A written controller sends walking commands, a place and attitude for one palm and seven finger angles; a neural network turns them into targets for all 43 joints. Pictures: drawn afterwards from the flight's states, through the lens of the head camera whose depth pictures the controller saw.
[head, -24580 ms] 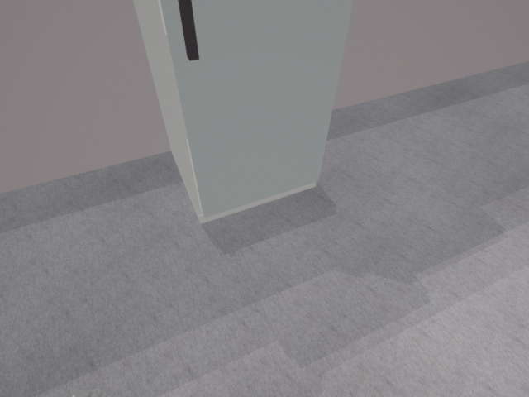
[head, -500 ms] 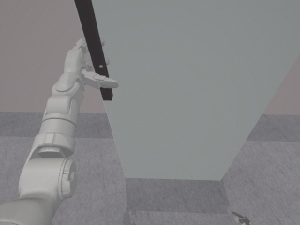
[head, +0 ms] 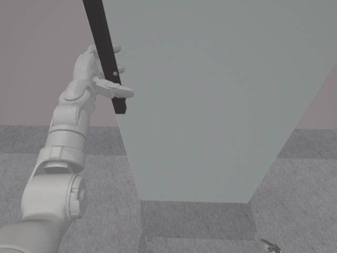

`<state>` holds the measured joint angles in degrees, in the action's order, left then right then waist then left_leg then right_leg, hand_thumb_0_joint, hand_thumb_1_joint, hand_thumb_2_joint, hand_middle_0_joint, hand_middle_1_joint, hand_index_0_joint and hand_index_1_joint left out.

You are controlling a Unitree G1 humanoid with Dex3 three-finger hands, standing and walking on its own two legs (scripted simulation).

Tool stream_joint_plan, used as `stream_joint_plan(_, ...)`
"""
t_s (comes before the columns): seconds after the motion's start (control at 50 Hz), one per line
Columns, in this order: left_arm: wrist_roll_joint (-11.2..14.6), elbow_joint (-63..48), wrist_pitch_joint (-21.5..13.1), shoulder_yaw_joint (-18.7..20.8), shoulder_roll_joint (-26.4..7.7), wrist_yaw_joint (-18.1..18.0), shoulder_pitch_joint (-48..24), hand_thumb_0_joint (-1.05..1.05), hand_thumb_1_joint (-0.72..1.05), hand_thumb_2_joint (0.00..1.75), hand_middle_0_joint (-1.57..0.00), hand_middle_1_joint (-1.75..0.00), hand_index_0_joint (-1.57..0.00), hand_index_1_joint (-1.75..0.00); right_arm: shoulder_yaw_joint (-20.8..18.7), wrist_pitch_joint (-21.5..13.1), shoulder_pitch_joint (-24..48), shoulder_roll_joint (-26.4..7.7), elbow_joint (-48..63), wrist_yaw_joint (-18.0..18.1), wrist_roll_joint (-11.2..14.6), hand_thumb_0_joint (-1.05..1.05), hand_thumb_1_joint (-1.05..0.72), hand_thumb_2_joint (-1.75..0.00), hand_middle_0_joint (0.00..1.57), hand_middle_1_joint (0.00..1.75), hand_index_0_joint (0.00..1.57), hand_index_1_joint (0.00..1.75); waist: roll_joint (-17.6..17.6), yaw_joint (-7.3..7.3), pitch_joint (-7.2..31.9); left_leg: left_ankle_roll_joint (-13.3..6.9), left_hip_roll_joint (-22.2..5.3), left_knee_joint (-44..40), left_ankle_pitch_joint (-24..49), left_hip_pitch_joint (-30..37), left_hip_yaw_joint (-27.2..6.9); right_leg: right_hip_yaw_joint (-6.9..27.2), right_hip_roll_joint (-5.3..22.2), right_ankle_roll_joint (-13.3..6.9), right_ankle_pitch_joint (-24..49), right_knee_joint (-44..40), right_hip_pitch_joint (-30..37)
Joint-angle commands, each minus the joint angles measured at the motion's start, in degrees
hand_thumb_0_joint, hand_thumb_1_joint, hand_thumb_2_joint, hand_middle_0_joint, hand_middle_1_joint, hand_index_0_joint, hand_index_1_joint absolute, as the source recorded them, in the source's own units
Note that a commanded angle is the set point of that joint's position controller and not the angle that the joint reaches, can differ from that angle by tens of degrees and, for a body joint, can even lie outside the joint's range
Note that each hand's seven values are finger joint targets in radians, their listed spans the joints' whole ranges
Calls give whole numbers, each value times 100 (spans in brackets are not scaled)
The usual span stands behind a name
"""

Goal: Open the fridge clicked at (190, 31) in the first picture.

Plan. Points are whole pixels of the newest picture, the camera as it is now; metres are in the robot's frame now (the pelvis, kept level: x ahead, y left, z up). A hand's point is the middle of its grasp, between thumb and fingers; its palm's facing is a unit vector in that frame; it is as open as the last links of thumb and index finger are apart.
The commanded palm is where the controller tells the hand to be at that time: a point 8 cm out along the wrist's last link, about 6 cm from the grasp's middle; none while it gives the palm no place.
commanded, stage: grip the handle and tug to test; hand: left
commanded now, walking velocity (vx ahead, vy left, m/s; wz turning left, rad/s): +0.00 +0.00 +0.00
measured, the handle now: (110, 57) +0.51 +0.15 +0.24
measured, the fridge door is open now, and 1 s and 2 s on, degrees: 0 0 1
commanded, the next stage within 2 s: pull the door a little, standing still in 1.40 s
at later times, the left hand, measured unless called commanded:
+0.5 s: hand (114, 74) +0.45 +0.13 +0.22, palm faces +0.00 -1.00 +0.00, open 8.3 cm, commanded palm +0.42 +0.18 +0.22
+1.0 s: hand (114, 73) +0.45 +0.13 +0.23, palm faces -0.01 -1.00 +0.00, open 6.2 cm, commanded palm +0.43 +0.18 +0.22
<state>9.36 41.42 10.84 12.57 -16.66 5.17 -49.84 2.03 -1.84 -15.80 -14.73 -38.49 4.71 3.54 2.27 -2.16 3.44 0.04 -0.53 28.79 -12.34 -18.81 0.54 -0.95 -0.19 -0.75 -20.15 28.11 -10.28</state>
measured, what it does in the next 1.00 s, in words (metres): stands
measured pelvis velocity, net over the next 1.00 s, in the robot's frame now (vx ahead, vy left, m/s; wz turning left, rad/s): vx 0.00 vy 0.00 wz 0.01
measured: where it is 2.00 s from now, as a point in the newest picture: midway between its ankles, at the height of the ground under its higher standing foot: outside the picture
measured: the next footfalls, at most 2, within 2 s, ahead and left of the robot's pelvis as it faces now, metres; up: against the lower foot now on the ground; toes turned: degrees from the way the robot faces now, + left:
none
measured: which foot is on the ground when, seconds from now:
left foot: down 0.00-1.00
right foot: down 0.00-1.00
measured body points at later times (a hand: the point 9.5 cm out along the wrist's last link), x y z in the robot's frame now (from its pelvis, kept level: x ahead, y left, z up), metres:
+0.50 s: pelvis +0.00 +0.00 +0.00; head +0.00 -0.02 +0.45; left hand +0.44 +0.19 +0.23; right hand +0.10 -0.26 -0.11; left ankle +0.03 +0.12 -0.74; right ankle -0.06 -0.11 -0.74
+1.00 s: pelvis +0.00 +0.00 +0.00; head +0.00 -0.02 +0.45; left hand +0.44 +0.19 +0.23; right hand +0.11 -0.25 -0.11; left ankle +0.03 +0.12 -0.74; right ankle -0.06 -0.11 -0.74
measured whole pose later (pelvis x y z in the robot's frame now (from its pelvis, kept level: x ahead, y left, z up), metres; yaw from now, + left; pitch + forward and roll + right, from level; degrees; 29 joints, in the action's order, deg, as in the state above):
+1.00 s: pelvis +0.00 +0.00 +0.00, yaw +1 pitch +3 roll +0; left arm 9.3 45.3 9.6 11.5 -16.8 5.5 -52.7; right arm 2.0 -1.9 -16.2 -14.7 -39.0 4.9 3.6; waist 2.1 -1.9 3.4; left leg 0.1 -0.4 29.5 -12.3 -19.9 -0.3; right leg -1.7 -0.2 -0.8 -20.3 28.6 -10.9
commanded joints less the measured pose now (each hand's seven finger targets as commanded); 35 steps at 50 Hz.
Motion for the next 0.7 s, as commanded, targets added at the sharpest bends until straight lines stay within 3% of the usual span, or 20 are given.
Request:
stream_joint_plan(0.0,54,-1192,-475,135,-1051,50,-2968,0,-41,34,-31,-121,-31,-121,-294,-237,170,-753,729,34,-4,0,-90,-90,20,30,20,30,-494,-41,1664,-325,130,47,1631,1628,-76,-101,-146,-11,2629,-365,-337)
stream_joint_plan(0.02,46,-1232,-484,231,-1181,48,-3006,0,-36,36,-32,-122,-32,-122,-304,-240,197,-768,732,38,3,0,-90,-90,20,30,20,30,-431,-9,1712,-320,114,39,1634,1639,-68,-80,-143,-13,2661,-351,-346)
stream_joint_plan(0.06,40,-1242,-480,114,-1056,62,-3140,0,-27,40,-32,-123,-32,-123,-296,-252,173,-743,721,37,8,0,-90,-90,20,30,20,30,-263,-52,1666,-311,119,43,1584,1682,-67,-67,-147,-14,2582,-362,-463)
stream_joint_plan(0.1,29,-1060,-488,91,-1046,34,-3141,0,-17,44,-33,-125,-33,-125,-301,-251,108,-767,678,40,4,0,-90,-90,20,30,20,30,-381,-90,1580,-313,104,44,1523,1646,-93,-105,-158,-19,2417,-389,-498)
stream_joint_plan(0.18,4,-1223,-530,99,-1021,1,-3164,0,1,52,-35,-127,-35,-127,-311,-292,106,-747,686,17,2,0,-90,-90,20,30,20,30,-164,-44,1772,-288,98,43,1571,1768,-100,-91,-164,-38,2431,-350,-520)
stream_joint_plan(0.2,26,-1204,-553,95,-1003,-6,-3076,0,6,54,-36,-128,-36,-128,-315,-302,73,-768,692,20,-14,0,-90,-90,20,30,20,30,-350,-48,1804,-313,110,43,1605,1739,-107,-117,-168,-26,2460,-370,-423)
stream_joint_plan(0.24,35,-1327,-565,271,-1228,8,-3067,0,15,58,-37,-129,-37,-129,-314,-308,118,-778,698,17,-5,0,-90,-90,20,30,20,30,-283,8,1815,-310,105,26,1607,1720,-95,-77,-163,-36,2534,-356,-377)
stream_joint_plan(0.28,40,-1346,-547,65,-978,42,-3117,0,25,62,-38,-131,-38,-131,-314,-321,119,-752,702,14,6,0,-90,-90,20,30,20,30,-315,-56,1743,-312,104,29,1562,1728,-79,-90,-171,-19,2507,-379,-466)
stream_joint_plan(0.3,45,-1334,-574,175,-1119,21,-2987,0,29,64,-38,-131,-38,-131,-325,-317,94,-779,706,19,-3,0,-90,-90,20,30,20,30,-439,-16,1779,-328,107,36,1608,1694,-89,-101,-168,-23,2525,-382,-341)
stream_joint_plan(0.34,37,-1593,-569,257,-1189,23,-3006,0,39,68,-40,-133,-40,-133,-328,-327,148,-765,737,1,1,0,-90,-90,20,30,20,30,-148,28,1933,-308,109,39,1751,1835,-79,-80,-168,-39,2671,-338,-334)
stream_joint_plan(0.38,39,-1647,-532,17,-906,51,-2964,0,48,72,-41,-134,-41,-134,-324,-326,182,-734,740,-3,17,0,-90,-90,20,30,20,30,-144,-27,1837,-298,94,49,1787,1885,-67,-103,-177,-36,2676,-341,-418)
stream_joint_plan(0.42,74,-1645,-485,128,-1003,36,-2800,0,57,76,-42,-135,-42,-135,-335,-329,195,-766,748,-2,20,0,-90,-90,20,30,20,30,-375,1,1823,-320,87,32,1786,1825,-74,-107,-184,-23,2719,-367,-334)
stream_joint_plan(0.44,58,-1695,-462,133,-1030,33,-2805,0,62,78,-42,-136,-42,-136,-328,-317,219,-758,758,1,25,0,-90,-90,20,30,20,30,-296,19,1797,-313,92,24,1756,1834,-72,-99,-183,-28,2674,-366,-358)
stream_joint_plan(0.46,62,-1713,-429,-59,-819,50,-2899,0,67,80,-43,-137,-43,-137,-314,-317,240,-734,755,-3,29,0,-90,-90,20,30,20,30,-174,-30,1709,-306,102,22,1696,1841,-66,-105,-185,-29,2604,-383,-448)
stream_joint_plan(0.5,72,-1632,-396,-22,-879,17,-2894,0,76,84,-44,-138,-44,-138,-320,-311,190,-764,725,13,17,0,-90,-90,20,30,20,30,-351,-43,1684,-318,106,28,1651,1804,-93,-120,-184,-29,2511,-419,-400)
stream_joint_plan(0.56,44,-1631,-337,-32,-883,11,-3033,0,90,90,-45,-140,-45,-140,-306,-297,217,-748,704,10,18,0,-90,-90,20,30,20,30,-202,-60,1690,-298,103,30,1696,1848,-107,-111,-176,-35,2565,-383,-492)
stream_joint_plan(0.58,38,-1641,-329,-126,-766,20,-3108,0,90,90,-45,-140,-45,-140,-313,-301,223,-733,708,10,17,0,-90,-90,20,30,20,30,-159,-90,1728,-297,101,37,1667,1911,-100,-106,-178,-30,2517,-391,-561)
stream_joint_plan(0.62,37,-1505,-335,55,-986,-4,-3027,0,90,90,-45,-140,-45,-140,-310,-281,200,-763,685,25,6,0,-90,-90,20,30,20,30,-217,-62,1700,-304,101,30,1642,1812,-103,-97,-165,-30,2507,-400,-486)
stream_joint_plan(0.68,50,-1394,-335,78,-963,6,-3063,0,90,90,-45,-140,-45,-140,-310,-271,175,-745,677,29,-5,0,-90,-90,20,30,20,30,-410,-60,1704,-313,113,38,1663,1758,-101,-102,-164,-19,2603,-385,-461)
